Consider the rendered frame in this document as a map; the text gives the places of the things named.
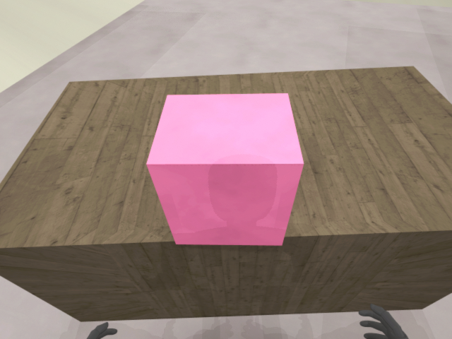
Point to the pedestal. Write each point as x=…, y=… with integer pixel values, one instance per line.
x=83, y=229

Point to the robot right hand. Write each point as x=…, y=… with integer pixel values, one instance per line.
x=387, y=325

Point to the carton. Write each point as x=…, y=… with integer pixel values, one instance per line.
x=226, y=167

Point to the robot left hand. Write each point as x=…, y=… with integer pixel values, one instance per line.
x=101, y=331

